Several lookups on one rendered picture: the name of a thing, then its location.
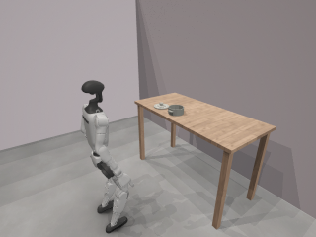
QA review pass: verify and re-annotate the robot left upper arm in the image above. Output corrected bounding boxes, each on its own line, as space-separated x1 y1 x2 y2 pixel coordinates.
80 104 89 135

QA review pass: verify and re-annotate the lid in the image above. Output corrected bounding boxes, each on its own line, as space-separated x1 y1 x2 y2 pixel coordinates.
153 104 169 110

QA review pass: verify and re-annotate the right robot forearm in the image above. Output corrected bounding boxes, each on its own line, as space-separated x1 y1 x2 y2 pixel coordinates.
98 146 123 178

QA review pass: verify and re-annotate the pot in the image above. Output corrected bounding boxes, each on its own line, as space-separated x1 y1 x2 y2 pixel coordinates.
167 104 184 117

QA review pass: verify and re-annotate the right robot thigh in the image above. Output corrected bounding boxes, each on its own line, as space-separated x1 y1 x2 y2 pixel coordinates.
100 162 128 199

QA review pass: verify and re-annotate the table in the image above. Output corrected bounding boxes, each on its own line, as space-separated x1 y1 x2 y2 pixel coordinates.
134 93 277 230

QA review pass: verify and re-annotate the robot right upper arm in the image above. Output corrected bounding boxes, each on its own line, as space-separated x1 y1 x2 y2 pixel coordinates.
94 114 109 155

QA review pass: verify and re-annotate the right robot hand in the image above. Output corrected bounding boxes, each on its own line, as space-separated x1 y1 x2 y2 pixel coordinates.
118 173 134 192

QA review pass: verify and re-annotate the humanoid robot torso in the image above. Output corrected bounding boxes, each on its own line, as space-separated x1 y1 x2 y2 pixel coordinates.
82 109 109 170

